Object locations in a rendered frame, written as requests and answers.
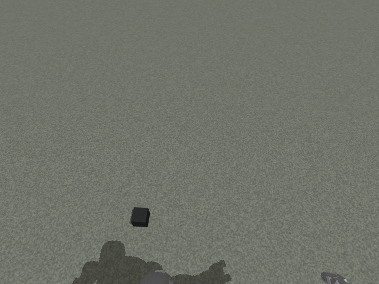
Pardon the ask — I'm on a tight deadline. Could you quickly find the cube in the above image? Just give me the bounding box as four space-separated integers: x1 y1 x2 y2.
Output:
131 207 150 227

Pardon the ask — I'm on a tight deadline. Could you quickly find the right robot hand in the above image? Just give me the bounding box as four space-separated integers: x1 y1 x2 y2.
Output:
321 272 351 284

